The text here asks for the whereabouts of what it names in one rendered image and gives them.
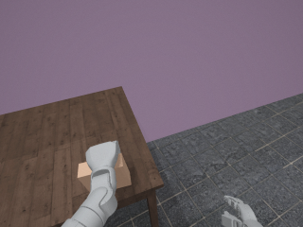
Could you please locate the left robot forearm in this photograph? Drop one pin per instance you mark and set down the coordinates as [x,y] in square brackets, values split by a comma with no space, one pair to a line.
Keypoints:
[100,203]

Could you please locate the table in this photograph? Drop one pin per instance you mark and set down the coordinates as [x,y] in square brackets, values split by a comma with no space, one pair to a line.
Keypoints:
[41,148]

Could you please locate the right robot hand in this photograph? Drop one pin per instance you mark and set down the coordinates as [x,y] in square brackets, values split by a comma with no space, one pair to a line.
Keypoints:
[244,212]

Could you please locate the left robot hand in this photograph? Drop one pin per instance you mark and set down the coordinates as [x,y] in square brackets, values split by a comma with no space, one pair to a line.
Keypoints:
[104,154]

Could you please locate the sponge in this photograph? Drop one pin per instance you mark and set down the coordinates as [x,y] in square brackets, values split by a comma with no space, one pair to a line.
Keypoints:
[123,176]

